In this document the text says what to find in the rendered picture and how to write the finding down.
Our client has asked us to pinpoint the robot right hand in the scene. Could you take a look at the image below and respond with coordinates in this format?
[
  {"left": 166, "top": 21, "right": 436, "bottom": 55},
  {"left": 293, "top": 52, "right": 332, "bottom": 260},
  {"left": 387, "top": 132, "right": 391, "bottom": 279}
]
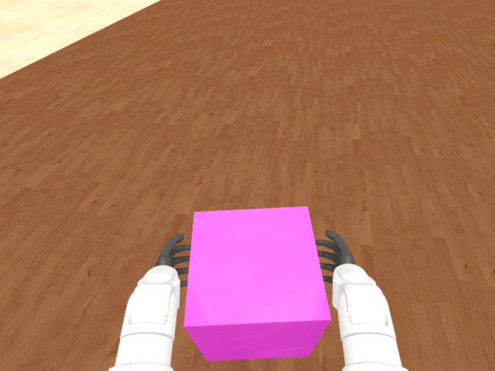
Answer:
[{"left": 315, "top": 230, "right": 356, "bottom": 284}]

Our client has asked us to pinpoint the robot right forearm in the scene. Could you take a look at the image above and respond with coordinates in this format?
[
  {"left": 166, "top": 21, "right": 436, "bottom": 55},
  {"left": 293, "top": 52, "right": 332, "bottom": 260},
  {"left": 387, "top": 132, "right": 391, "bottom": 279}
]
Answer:
[{"left": 333, "top": 264, "right": 408, "bottom": 371}]

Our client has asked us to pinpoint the carton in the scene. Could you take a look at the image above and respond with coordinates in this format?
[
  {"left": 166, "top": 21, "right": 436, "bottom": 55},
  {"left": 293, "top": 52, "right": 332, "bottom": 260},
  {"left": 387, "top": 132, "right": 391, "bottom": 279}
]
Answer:
[{"left": 183, "top": 206, "right": 331, "bottom": 361}]

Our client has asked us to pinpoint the robot left hand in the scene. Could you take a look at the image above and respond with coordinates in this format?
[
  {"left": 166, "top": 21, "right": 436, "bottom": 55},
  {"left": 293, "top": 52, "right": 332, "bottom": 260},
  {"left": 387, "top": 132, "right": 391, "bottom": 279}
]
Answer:
[{"left": 155, "top": 233, "right": 191, "bottom": 287}]

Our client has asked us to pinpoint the robot left forearm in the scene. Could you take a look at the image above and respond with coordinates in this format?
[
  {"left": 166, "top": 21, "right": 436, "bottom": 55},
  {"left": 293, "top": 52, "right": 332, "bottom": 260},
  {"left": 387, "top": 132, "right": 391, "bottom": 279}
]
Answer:
[{"left": 108, "top": 265, "right": 180, "bottom": 371}]

